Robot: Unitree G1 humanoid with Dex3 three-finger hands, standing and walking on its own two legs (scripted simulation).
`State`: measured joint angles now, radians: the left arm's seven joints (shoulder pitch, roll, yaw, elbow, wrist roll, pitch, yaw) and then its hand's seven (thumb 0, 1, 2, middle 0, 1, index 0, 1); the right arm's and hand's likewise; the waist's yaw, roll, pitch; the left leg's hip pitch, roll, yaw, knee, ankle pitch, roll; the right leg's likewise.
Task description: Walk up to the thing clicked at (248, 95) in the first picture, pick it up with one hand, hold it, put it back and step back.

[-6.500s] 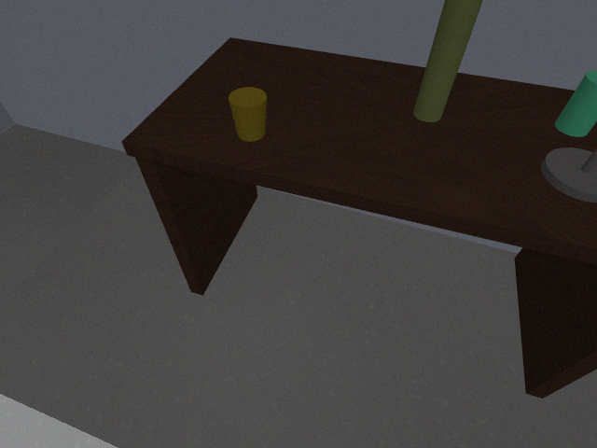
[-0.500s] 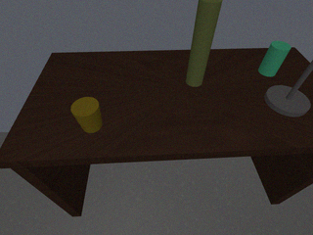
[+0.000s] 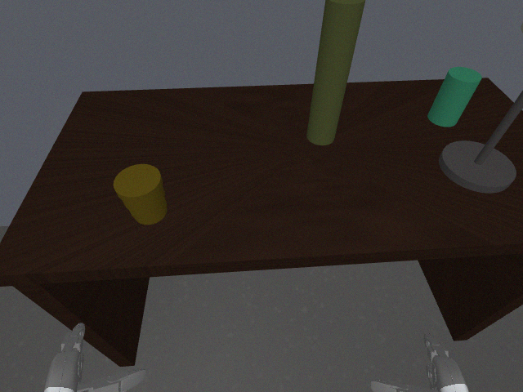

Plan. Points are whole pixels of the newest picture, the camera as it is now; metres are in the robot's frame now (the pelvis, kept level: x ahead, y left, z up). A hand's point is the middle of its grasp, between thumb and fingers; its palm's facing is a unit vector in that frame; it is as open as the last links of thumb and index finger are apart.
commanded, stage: rise first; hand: left
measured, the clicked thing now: (144, 196) +0.48 +0.24 +0.00
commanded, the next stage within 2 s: go down in 1.42 s
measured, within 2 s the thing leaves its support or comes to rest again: neither
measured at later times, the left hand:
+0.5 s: hand (73, 361) +0.18 +0.26 +0.01, palm faces +0.30 -0.88 -0.37, open 17.5 cm
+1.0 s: hand (46, 353) +0.17 +0.27 +0.06, palm faces +0.34 -0.84 -0.42, open 17.5 cm
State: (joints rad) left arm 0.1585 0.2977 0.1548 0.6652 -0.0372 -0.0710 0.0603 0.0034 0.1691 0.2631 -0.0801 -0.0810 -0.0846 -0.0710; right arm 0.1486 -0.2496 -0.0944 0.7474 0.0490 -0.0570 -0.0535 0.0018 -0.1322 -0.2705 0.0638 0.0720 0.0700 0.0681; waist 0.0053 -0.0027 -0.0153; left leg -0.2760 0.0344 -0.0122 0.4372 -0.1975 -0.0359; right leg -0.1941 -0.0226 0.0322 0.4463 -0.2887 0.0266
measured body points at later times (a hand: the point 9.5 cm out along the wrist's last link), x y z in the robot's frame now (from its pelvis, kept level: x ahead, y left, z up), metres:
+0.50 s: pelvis +0.00 +0.00 +0.00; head -0.01 -0.01 +0.45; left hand +0.16 +0.31 +0.03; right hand +0.15 -0.26 -0.09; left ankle +0.02 +0.14 -0.74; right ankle -0.04 -0.14 -0.74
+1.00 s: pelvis -0.01 +0.00 +0.00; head -0.01 -0.02 +0.45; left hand +0.15 +0.31 +0.09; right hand +0.15 -0.26 -0.09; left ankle +0.02 +0.14 -0.74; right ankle -0.04 -0.14 -0.74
